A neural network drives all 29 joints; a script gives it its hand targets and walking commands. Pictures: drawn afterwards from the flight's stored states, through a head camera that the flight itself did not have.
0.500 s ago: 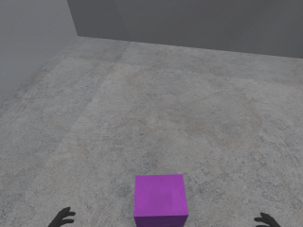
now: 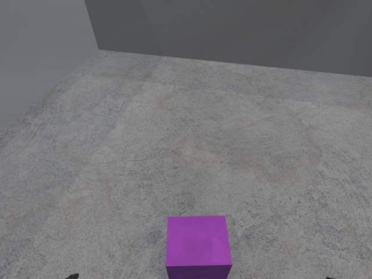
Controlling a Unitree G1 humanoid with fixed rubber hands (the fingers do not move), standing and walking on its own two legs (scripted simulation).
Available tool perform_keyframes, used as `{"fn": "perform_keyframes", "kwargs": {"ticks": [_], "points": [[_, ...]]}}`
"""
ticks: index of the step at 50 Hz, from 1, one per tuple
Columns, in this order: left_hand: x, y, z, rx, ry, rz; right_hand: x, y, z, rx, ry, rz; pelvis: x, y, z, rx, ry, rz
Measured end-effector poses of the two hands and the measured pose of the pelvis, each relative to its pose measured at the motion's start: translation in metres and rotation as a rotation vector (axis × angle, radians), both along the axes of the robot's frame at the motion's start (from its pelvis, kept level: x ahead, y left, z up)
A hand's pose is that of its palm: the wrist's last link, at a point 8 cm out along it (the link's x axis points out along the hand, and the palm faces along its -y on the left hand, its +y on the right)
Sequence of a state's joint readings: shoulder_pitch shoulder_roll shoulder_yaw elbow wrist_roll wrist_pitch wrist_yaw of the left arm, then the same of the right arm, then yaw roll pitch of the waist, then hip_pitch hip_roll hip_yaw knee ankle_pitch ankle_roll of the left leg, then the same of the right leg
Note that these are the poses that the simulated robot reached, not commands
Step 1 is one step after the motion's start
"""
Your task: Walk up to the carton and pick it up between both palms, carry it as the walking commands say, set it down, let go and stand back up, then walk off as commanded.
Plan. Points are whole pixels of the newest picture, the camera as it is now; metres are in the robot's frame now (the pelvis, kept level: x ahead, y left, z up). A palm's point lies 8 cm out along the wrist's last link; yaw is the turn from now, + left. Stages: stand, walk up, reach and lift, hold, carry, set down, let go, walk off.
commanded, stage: stand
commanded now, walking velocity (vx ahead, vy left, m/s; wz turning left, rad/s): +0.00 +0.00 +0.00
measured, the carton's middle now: (197, 248) +0.42 -0.01 -0.66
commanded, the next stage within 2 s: walk off in 0.84 s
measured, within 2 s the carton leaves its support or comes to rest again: neither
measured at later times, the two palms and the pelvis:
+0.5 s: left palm out of the picture +0.08 +0.31 -0.10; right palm out of the picture +0.08 -0.31 -0.10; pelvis -0.01 +0.00 +0.00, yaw +0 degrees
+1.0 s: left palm out of the picture +0.07 +0.31 -0.10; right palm out of the picture +0.08 -0.31 -0.10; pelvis -0.01 +0.00 +0.00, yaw +0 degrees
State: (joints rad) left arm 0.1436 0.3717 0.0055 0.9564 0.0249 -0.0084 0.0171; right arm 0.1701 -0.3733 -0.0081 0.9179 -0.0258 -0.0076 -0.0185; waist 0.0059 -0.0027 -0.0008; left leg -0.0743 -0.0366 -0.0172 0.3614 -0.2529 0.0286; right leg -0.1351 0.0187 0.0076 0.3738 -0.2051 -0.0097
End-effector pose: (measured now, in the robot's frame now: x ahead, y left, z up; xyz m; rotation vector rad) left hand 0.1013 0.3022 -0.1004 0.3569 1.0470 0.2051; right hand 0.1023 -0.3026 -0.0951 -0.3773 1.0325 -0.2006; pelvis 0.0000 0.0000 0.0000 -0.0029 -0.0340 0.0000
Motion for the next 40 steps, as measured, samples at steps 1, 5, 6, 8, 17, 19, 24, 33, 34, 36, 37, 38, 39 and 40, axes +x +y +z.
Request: {"fn": "perform_keyframes", "kwargs": {"ticks": [1,5,6,8,17,19,24,33,34,36,37,38,39,40], "points": [[-0.002,0.000,0.000,0.000,0.004,0.001,-0.001,0.000,0.000,0.000,0.003,-0.001,-0.001,0.000,0.000,0.000,-0.001,0.000],[-0.009,0.002,-0.001,0.002,0.018,0.005,-0.007,-0.001,-0.001,0.000,0.014,-0.004,-0.004,0.000,0.001,0.000,-0.003,0.000],[-0.010,0.002,-0.001,0.002,0.021,0.006,-0.008,-0.002,-0.001,0.000,0.016,-0.005,-0.005,0.000,0.001,0.000,-0.003,0.000],[-0.013,0.003,-0.001,0.003,0.027,0.007,-0.011,-0.002,-0.001,0.000,0.022,-0.007,-0.006,0.000,0.001,0.000,-0.004,0.000],[-0.022,0.006,-0.002,0.006,0.048,0.015,-0.020,-0.003,-0.003,0.001,0.041,-0.014,-0.011,0.001,0.002,0.001,-0.006,0.000],[-0.023,0.007,-0.002,0.007,0.051,0.016,-0.021,-0.003,-0.003,0.001,0.045,-0.015,-0.011,0.001,0.002,0.001,-0.006,0.000],[-0.026,0.008,-0.002,0.008,0.059,0.020,-0.022,-0.004,-0.003,0.000,0.052,-0.017,-0.012,0.001,0.002,0.001,-0.006,0.001],[-0.028,0.010,-0.003,0.011,0.069,0.025,-0.022,-0.005,-0.004,-0.002,0.060,-0.017,-0.013,0.002,0.002,0.001,-0.007,0.002],[-0.028,0.011,-0.003,0.011,0.070,0.025,-0.022,-0.005,-0.003,-0.002,0.061,-0.017,-0.013,0.002,0.003,0.001,-0.007,0.003],[-0.028,0.011,-0.003,0.011,0.072,0.026,-0.021,-0.005,-0.003,-0.003,0.062,-0.017,-0.012,0.002,0.003,0.001,-0.007,0.003],[-0.028,0.011,-0.003,0.011,0.073,0.026,-0.021,-0.005,-0.003,-0.003,0.062,-0.017,-0.012,0.002,0.003,0.001,-0.007,0.003],[-0.028,0.011,-0.003,0.012,0.074,0.027,-0.021,-0.005,-0.003,-0.003,0.063,-0.017,-0.012,0.002,0.003,0.001,-0.007,0.003],[-0.028,0.011,-0.003,0.012,0.074,0.027,-0.020,-0.005,-0.003,-0.003,0.063,-0.017,-0.012,0.002,0.003,0.001,-0.006,0.003],[-0.028,0.011,-0.003,0.012,0.075,0.027,-0.020,-0.005,-0.003,-0.004,0.064,-0.017,-0.012,0.002,0.003,0.001,-0.006,0.004]]}}
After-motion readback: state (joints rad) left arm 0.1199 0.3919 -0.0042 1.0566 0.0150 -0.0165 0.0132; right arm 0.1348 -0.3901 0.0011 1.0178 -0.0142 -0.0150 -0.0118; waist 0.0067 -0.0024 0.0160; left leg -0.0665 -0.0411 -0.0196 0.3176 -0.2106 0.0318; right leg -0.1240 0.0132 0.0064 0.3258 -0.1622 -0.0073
